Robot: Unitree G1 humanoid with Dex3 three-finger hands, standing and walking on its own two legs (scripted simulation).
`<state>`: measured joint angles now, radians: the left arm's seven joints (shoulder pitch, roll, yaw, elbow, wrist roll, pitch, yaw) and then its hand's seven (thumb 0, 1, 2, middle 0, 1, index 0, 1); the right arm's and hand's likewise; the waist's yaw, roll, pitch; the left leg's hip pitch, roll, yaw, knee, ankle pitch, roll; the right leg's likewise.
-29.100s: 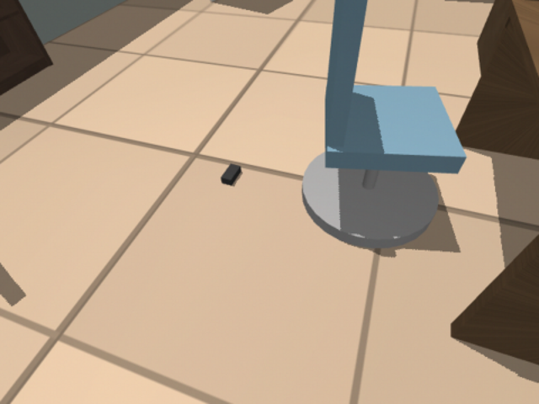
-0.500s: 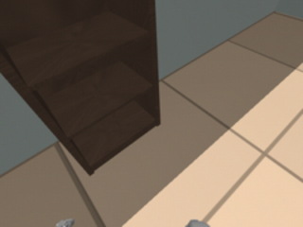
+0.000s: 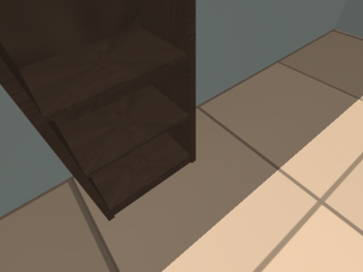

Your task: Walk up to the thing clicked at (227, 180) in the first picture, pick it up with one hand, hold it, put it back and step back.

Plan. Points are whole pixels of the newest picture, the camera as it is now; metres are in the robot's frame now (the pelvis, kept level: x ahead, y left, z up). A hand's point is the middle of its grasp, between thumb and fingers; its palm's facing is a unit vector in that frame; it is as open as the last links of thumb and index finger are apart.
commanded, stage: walk up
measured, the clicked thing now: out of the picture -1.23 -0.67 -0.76
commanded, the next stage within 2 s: stand in 0.54 s
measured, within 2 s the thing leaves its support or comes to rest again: neither
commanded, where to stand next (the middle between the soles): +0.06 -0.01 m, yaw -2 degrees
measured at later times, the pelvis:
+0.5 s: pelvis +0.01 -0.01 +0.00, yaw +0 degrees
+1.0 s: pelvis +0.01 -0.01 +0.00, yaw +1 degrees
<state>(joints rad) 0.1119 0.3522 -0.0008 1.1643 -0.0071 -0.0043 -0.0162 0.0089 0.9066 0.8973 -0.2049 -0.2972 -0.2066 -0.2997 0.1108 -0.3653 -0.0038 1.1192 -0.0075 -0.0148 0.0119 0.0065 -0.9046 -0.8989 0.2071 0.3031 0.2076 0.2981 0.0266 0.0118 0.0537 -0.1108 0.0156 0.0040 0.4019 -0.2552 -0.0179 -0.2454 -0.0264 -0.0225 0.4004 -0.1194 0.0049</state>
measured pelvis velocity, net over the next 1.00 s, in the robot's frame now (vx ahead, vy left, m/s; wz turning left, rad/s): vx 0.01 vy -0.01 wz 0.02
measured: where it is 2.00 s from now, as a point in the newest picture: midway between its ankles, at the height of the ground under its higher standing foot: outside the picture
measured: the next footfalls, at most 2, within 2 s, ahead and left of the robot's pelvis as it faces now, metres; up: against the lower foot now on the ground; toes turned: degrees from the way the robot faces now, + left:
left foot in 1.80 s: +0.06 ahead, +0.12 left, +0.00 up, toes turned -17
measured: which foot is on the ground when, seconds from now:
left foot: down 0.00-1.00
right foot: down 0.00-1.00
